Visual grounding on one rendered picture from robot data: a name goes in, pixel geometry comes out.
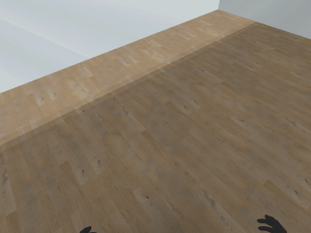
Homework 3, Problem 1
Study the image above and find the right robot hand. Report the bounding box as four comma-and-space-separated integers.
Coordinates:
257, 215, 287, 233

